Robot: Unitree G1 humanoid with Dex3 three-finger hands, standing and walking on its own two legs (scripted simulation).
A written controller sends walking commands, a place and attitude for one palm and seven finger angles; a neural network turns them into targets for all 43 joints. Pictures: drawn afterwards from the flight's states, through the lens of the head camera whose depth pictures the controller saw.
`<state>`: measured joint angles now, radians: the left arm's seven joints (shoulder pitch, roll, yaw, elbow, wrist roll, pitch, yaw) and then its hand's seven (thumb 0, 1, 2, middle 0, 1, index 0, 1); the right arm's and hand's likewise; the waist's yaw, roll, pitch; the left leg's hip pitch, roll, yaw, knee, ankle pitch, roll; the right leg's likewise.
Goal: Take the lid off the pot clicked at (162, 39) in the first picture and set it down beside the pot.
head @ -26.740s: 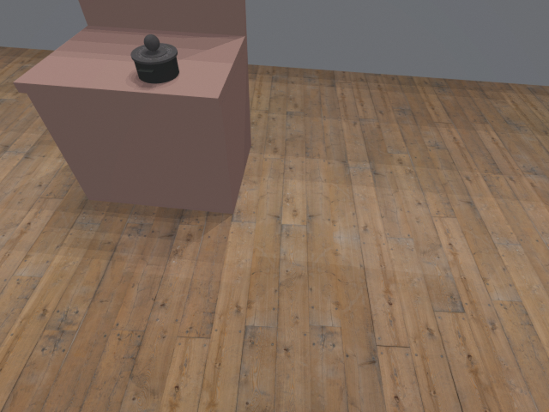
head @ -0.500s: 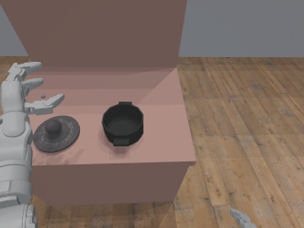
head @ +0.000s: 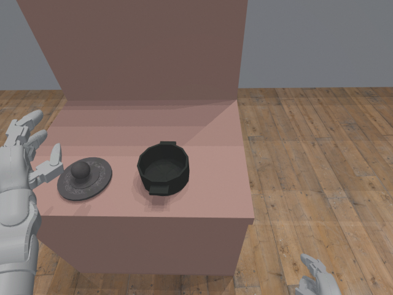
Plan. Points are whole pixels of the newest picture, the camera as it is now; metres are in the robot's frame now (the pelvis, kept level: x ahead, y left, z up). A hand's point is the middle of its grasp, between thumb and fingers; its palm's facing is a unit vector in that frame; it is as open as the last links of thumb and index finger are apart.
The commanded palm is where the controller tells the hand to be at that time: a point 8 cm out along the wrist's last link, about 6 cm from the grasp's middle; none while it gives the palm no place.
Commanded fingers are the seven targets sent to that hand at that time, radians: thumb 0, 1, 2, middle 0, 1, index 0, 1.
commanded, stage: draw the hand back to the body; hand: left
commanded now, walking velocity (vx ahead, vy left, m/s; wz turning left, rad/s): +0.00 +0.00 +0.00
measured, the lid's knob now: (80, 170) +0.46 +0.39 -0.08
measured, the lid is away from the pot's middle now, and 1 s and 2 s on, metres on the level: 0.25 0.25 0.25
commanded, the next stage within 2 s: step back with the hand held close in 0.94 s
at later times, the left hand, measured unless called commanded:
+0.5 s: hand (44, 204) +0.22 +0.26 +0.15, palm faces +0.42 -0.86 -0.30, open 7.4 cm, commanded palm +0.16 +0.29 +0.17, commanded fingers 0.00 0.90 0.90 -0.20 -0.30 -0.20 -0.30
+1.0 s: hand (24, 243) +0.16 +0.26 +0.15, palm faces +0.39 -0.85 -0.34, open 7.4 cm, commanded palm +0.11 +0.30 +0.17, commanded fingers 0.00 0.90 0.90 -0.20 -0.30 -0.20 -0.30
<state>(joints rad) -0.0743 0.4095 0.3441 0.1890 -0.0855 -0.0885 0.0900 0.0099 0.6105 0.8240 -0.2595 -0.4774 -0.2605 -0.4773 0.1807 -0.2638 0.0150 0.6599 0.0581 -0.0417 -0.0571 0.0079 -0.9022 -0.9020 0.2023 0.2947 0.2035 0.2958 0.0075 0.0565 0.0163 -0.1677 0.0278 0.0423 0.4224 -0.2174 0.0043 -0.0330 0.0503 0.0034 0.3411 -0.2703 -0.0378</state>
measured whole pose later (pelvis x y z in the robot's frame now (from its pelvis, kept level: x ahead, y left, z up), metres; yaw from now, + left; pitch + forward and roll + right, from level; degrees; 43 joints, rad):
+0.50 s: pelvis -0.01 +0.00 +0.00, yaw +0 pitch -5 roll -1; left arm 0.26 0.34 0.31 -0.17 -0.11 -0.12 0.09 0.02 0.89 0.90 -0.21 -0.31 -0.21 -0.31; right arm 0.17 -0.24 0.01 0.66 0.03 -0.08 -0.06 0.01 -0.90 -0.90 0.20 0.29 0.20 0.30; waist 0.03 0.07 0.03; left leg -0.12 0.03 0.04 0.39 -0.18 0.00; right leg 0.02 0.05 0.00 0.31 -0.24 -0.04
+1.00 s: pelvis -0.02 +0.02 +0.00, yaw +1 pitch -5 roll -1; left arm 0.53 0.32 0.26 -0.44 -0.09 -0.10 0.09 0.02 0.90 0.90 -0.21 -0.31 -0.21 -0.31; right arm 0.16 -0.22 0.02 0.64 0.01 -0.09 -0.06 0.01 -0.90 -0.90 0.20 0.29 0.20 0.30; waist 0.06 0.06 0.02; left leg -0.14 0.01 0.03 0.42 -0.20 0.02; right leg 0.01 0.03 -0.01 0.32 -0.24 -0.02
